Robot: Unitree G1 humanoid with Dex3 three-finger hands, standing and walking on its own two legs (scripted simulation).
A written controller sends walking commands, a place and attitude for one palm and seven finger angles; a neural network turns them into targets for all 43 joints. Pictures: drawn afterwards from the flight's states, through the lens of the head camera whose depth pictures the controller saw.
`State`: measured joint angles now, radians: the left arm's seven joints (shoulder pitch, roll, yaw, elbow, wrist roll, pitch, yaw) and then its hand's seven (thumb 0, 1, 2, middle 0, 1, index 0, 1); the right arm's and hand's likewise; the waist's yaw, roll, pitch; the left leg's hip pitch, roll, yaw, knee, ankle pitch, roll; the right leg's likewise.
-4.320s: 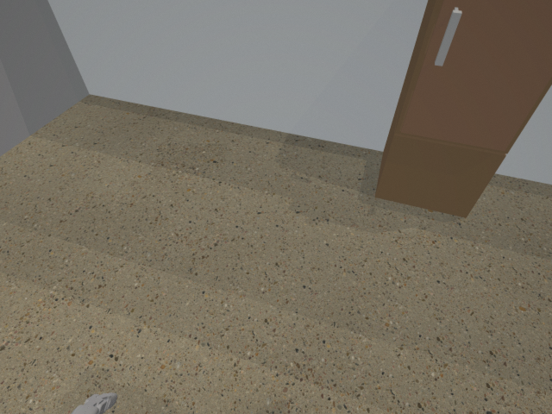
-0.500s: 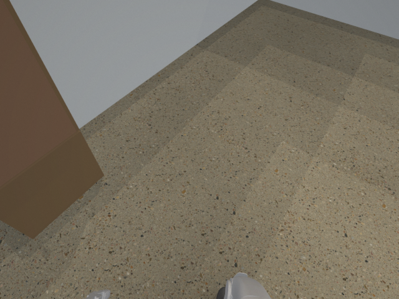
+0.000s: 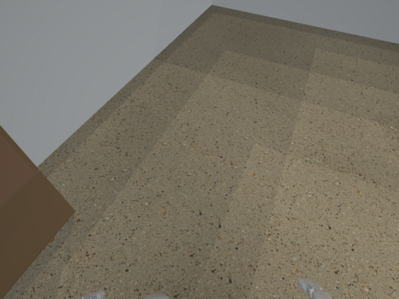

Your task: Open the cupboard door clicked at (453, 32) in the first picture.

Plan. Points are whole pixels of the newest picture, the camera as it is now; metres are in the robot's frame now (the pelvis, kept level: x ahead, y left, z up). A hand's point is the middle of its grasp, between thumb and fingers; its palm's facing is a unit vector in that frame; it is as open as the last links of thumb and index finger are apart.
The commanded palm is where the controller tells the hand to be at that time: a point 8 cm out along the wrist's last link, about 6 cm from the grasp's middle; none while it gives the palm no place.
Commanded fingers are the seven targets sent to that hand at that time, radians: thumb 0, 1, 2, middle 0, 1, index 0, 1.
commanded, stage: walk to a spot facing it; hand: left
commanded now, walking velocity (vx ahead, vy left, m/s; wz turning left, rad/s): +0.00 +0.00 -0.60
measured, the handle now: out of the picture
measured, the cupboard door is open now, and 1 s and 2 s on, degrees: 0 0 0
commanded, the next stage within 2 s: turn to face it in 0.90 s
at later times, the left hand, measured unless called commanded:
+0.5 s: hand (124, 297) +0.14 +0.18 -0.16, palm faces -0.33 -0.92 -0.23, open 7.4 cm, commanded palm none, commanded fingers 0.00 0.90 0.90 -0.20 -0.30 -0.20 -0.30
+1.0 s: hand out of the picture +0.12 +0.10 -0.15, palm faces -0.44 -0.87 -0.21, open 7.4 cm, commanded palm none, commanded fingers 0.00 0.90 0.90 -0.20 -0.30 -0.20 -0.30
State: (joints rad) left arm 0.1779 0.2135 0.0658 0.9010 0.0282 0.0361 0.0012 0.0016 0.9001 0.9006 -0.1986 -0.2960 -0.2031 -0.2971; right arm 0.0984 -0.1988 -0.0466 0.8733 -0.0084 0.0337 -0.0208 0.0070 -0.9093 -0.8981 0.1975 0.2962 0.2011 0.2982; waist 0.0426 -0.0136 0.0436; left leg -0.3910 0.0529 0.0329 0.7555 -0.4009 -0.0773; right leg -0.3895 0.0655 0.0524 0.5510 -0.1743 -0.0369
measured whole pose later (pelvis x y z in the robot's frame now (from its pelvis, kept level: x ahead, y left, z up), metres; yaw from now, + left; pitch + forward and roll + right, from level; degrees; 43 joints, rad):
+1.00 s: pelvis +0.04 -0.05 +0.01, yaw -31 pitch +0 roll +0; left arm 0.37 0.14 0.02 1.03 0.03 -0.05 0.01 0.00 0.90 0.90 -0.20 -0.30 -0.20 -0.30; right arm 0.16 -0.23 -0.06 0.97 -0.03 0.03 0.01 0.01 -0.91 -0.90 0.20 0.30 0.20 0.30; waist 0.02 0.04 0.02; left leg -0.57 0.11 0.05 0.97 -0.24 -0.09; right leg -0.03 0.07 0.02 0.35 -0.32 -0.07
